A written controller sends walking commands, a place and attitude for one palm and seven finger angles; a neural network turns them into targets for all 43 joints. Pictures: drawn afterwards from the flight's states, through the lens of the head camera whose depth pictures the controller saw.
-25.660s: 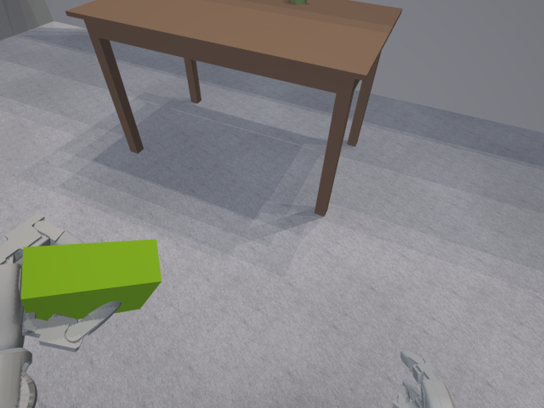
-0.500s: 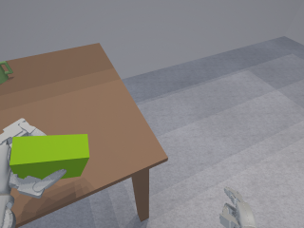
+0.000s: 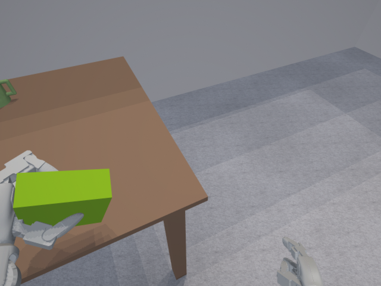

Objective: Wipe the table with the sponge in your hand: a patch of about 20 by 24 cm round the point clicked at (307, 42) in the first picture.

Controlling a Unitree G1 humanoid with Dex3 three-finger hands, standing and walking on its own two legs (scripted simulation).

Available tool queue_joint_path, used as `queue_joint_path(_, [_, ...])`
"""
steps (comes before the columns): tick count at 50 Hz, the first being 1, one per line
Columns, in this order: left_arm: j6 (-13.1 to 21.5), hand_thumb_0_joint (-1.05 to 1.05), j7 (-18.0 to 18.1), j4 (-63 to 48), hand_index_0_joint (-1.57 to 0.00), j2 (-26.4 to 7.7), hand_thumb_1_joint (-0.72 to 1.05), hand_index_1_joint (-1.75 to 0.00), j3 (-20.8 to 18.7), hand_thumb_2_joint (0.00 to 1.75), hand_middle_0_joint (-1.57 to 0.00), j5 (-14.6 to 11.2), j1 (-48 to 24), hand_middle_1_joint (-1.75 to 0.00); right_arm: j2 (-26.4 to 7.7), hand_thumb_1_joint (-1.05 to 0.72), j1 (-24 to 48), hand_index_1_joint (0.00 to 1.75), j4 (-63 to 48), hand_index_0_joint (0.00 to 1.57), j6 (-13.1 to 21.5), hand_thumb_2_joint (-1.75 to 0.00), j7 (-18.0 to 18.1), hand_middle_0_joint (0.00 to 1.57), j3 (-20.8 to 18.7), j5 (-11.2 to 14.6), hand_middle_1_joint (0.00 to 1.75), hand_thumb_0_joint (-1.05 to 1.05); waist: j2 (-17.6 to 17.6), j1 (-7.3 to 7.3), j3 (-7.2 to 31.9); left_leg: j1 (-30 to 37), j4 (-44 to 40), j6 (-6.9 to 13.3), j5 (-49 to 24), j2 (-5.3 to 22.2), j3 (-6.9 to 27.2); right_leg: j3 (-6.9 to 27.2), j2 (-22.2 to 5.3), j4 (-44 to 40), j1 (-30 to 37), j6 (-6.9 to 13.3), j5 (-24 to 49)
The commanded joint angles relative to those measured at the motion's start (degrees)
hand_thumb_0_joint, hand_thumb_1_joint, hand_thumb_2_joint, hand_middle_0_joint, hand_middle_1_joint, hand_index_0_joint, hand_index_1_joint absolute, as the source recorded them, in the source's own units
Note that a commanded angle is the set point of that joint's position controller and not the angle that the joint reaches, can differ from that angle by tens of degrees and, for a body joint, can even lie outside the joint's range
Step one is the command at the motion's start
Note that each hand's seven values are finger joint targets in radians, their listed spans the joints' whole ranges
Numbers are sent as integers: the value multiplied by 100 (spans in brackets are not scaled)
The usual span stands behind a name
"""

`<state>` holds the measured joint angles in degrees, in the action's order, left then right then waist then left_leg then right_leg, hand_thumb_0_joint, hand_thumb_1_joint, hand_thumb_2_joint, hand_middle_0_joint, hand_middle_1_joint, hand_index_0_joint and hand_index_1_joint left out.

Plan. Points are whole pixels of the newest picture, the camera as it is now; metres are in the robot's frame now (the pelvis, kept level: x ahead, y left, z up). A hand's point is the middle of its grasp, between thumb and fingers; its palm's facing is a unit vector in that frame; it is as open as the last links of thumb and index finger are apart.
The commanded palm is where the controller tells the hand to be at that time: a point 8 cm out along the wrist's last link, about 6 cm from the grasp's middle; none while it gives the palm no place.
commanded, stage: shuffle to correct the standing spot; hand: left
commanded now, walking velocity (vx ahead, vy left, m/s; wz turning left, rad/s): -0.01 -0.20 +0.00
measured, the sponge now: (79, 200) +0.22 +0.20 +0.14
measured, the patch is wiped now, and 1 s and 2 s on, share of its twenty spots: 0.00 0.00 0.00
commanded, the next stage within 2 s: come to a stop and stand still in 0.54 s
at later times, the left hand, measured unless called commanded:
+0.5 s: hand (51, 195) +0.22 +0.23 +0.16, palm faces +0.34 -0.87 -0.36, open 9.4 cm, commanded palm +0.17 +0.28 +0.18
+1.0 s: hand (49, 210) +0.20 +0.24 +0.14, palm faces +0.24 -0.89 -0.40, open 9.4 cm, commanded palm +0.15 +0.29 +0.18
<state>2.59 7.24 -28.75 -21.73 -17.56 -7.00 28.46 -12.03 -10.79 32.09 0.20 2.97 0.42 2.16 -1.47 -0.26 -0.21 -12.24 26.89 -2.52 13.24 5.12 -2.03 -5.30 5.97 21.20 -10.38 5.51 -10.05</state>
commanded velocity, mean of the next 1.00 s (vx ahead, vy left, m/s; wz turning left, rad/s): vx -0.01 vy -0.12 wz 0.00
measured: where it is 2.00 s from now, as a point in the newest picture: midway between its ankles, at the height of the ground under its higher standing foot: outside the picture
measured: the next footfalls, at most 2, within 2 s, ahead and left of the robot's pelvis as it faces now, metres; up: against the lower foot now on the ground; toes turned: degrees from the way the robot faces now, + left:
none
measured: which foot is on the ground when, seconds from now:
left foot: down 0.00-1.00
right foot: down 0.00-1.00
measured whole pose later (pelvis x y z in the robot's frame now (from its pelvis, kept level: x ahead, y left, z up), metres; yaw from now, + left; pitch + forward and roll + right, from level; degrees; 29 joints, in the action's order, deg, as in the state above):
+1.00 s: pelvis -0.02 +0.02 +0.00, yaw -2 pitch +0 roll -1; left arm 12.2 4.3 -28.7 -21.3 -17.5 -3.1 29.5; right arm -13.3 -14.4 33.8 7.6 2.3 -0.5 0.6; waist 0.9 0.4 -2.9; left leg -15.8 30.3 0.7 14.4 0.6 0.5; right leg -3.0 5.1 25.9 -15.9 4.9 -10.2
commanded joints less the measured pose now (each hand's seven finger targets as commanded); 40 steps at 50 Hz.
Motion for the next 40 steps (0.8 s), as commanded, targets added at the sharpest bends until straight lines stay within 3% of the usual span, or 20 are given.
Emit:
queue_joint_path(1, [390, 0, 108, -1225, -120, -979, 10, -160, -731, 130, -120, -9, -517, -160, -632, -90, 710, 30, -958, 20, 330, -90, 27, 20, -261, -13, 30, 0, -74, 23, 486, 127, -268, 449, -47, 373, 469, 1169, -1078, -630, -35, -636, 158])
queue_joint_path(3, [400, 0, 122, -1264, -120, -913, 10, -160, -634, 130, -120, -5, -654, -160, -624, -90, 706, 30, -928, 20, 320, -90, 32, 20, -221, -18, 30, 0, -170, -8, 458, 76, -355, 452, 118, 352, 519, 1128, -1048, -644, -74, -565, -103])
queue_joint_path(7, [405, 0, 142, -1377, -120, -1054, 10, -160, -716, 130, -120, 0, -657, -160, -623, -90, 756, 30, -960, 20, 338, -90, 37, 20, -234, 2, 30, 0, -234, 7, 522, 105, -391, 446, -57, 385, 583, 1059, -1052, -515, 39, -526, 101])
queue_joint_path(8, [418, 0, 138, -1395, -120, -926, 10, -160, -623, 130, -120, 4, -678, -160, -617, -90, 739, 30, -949, 20, 338, -90, 34, 20, -220, -17, 30, 0, -319, -2, 506, 102, -407, 460, -37, 397, 562, 1060, -1010, -523, 8, -508, 101])
queue_joint_path(12, [405, 0, 135, -1384, -120, -1069, 10, -160, -766, 130, -120, -11, -485, -160, -630, -90, 738, 30, -964, 20, 332, -90, 36, 20, -250, -16, 30, 0, -292, 14, 647, 170, -389, 455, -414, 456, 611, 1008, -1029, -358, 174, -502, 503])
queue_joint_path(13, [408, 0, 121, -1356, -120, -940, 10, -160, -687, 130, -120, -8, -466, -160, -622, -90, 704, 30, -945, 20, 321, -90, 33, 20, -241, -35, 30, 0, -228, 14, 657, 172, -369, 461, -446, 464, 567, 997, -998, -364, 179, -509, 545])
queue_joint_path(18, [392, 0, 100, -1296, -120, -931, 10, -160, -677, 130, -120, -18, -433, -160, -634, -90, 692, 30, -933, 20, 312, -90, 26, 20, -247, -34, 30, 0, -222, 1, 650, 154, -327, 441, -586, 453, 573, 1003, -1019, -327, 184, -473, 695])
queue_joint_path(27, [394, 0, 107, -1371, -120, -1065, 10, -160, -751, 130, -120, -30, -553, -160, -628, -90, 746, 30, -960, 20, 326, -90, 34, 20, -260, -25, 30, 0, -70, 11, 634, 189, -241, 428, -609, 410, 558, 1062, -1103, -351, 156, -518, 779])
queue_joint_path(33, [415, 0, 132, -1285, -120, -951, 10, -160, -698, 130, -120, -27, -467, -160, -622, -90, 745, 30, -925, 20, 332, -90, 34, 20, -248, -30, 30, 0, -182, 18, 659, 209, -195, 448, -532, 352, 478, 1137, -1108, -444, 161, -590, 742])
queue_joint_path(34, [997, 0, -50, -1909, -120, -5502, 10, -160, -4077, 130, -120, 1021, -6262, -160, -831, -90, -1045, 30, -258, 20, 860, -90, 158, 20, -599, -201, 30, 0, 1674, -62, -858, -333, -20, 344, -529, 23, -697, 537, -635, -861, -811, -1833, 2121])
queue_joint_path(35, [770, 0, -393, 1231, -120, -2120, 10, -160, -1895, 130, -120, 517, -3370, -160, -550, -90, -203, 30, -402, 20, 878, -90, 65, 20, -504, -194, 30, 0, 907, 62, 451, -75, -111, 548, -915, -202, -254, 683, -994, -22, -290, -1232, 2070])
queue_joint_path(36, [755, 0, -521, 1466, -120, -1491, 10, -160, -1366, 130, -120, 356, -1923, -160, -833, -90, -22, 30, -852, 20, 974, -90, 32, 20, -608, -79, 30, 0, 59, 385, 138, 95, 149, 366, -1040, -59, -350, 1191, -971, 12, -360, -1250, 2509])
queue_joint_path(37, [869, 0, -587, 877, -120, -760, 10, -160, -678, 130, -120, 227, -1489, -160, -786, -90, 108, 30, -886, 20, 994, -90, -75, 20, -564, -55, 30, 0, -954, 272, 733, 112, 19, 457, -1198, 97, -265, 1036, -1088, 687, 158, -1072, 2600])
queue_joint_path(38, [1003, 0, -518, 17, -120, -1018, 10, -160, -857, 130, -120, 254, -1335, -160, -864, -90, -20, 30, -990, 20, 950, -90, -179, 20, -549, -73, 30, 0, -1013, 288, 1151, -142, 50, 531, -1192, 217, -113, 1044, -1089, 964, 629, -1049, 2090])
queue_joint_path(40, [1142, 0, -399, -935, -120, -822, 10, -160, -648, 130, -120, 255, -888, -160, -666, -90, 258, 30, -1117, 20, 1005, -90, -305, 20, -420, -36, 30, 0, -248, 363, 1165, -552, 286, 520, -494, -24, -188, 1128, -1131, 599, 865, -1121, 1430])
